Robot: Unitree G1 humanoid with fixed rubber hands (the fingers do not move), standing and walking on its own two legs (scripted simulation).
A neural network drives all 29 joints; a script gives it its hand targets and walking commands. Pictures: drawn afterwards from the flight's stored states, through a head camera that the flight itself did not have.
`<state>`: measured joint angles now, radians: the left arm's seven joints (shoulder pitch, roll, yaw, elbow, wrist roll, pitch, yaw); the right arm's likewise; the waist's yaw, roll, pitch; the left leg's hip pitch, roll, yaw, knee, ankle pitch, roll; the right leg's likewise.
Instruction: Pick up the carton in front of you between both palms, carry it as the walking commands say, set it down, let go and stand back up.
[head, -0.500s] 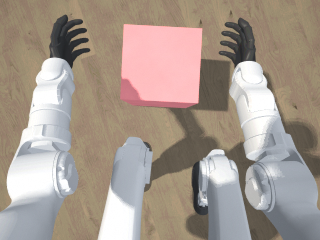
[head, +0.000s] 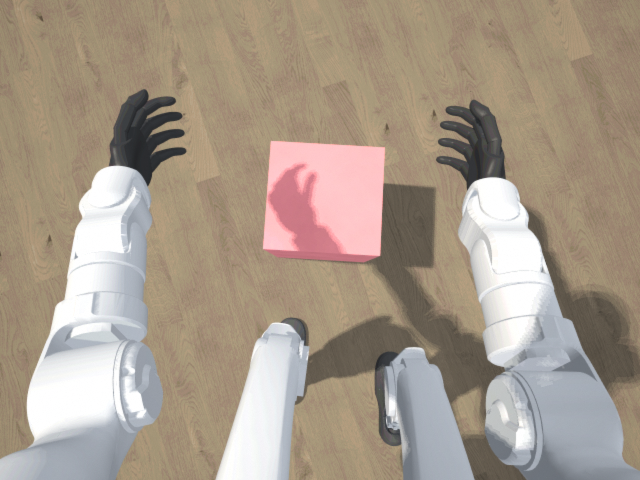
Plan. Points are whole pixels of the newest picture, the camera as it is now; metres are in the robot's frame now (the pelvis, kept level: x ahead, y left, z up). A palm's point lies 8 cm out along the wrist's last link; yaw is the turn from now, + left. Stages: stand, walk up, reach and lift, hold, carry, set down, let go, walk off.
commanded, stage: set down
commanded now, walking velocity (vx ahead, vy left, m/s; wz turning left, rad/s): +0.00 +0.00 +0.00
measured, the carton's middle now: (323, 210) +0.49 +0.07 -0.48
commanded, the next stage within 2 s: let go in 0.02 s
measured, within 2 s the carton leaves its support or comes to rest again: neither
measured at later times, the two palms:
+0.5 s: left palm (53, 252) +0.33 +0.28 +0.02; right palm (595, 268) +0.38 -0.16 +0.02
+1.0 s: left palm (43, 414) +0.24 +0.21 +0.10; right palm out of the picture +0.27 -0.25 +0.10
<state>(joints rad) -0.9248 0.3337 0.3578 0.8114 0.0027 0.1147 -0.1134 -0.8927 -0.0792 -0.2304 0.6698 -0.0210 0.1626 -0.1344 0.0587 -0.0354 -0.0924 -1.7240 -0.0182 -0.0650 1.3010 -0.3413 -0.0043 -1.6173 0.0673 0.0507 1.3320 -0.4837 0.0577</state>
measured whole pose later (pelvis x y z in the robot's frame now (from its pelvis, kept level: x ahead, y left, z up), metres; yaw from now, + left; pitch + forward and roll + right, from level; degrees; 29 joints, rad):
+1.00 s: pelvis +0.10 -0.03 +0.17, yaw +3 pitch -1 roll +1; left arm 0.23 0.22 0.05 0.43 0.00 0.08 -0.08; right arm 0.23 -0.21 -0.04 0.45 -0.01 0.07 0.06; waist 0.00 -0.02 0.06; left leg -0.18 -0.01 -0.06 0.40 -0.20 -0.03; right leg -0.10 0.02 0.06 0.43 -0.32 -0.01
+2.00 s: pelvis +0.14 +0.00 +0.13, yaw +14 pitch +4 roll +0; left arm 0.39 0.27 0.03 0.64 0.02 0.05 0.07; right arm 0.31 -0.26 -0.02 0.73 -0.02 -0.01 -0.04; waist 0.04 0.00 -0.06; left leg -0.43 -0.11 -0.18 0.80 -0.43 0.01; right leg -0.21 -0.07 -0.14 0.70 -0.56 0.03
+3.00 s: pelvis +0.12 -0.02 +0.15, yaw +19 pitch +0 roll +0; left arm 0.42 0.25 0.01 0.85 0.03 0.05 0.05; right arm 0.29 -0.24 0.00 0.83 -0.01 0.02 -0.04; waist 0.03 -0.01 0.01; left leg -0.37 -0.08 -0.14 0.70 -0.33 0.00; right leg -0.11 -0.06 -0.21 0.60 -0.50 0.00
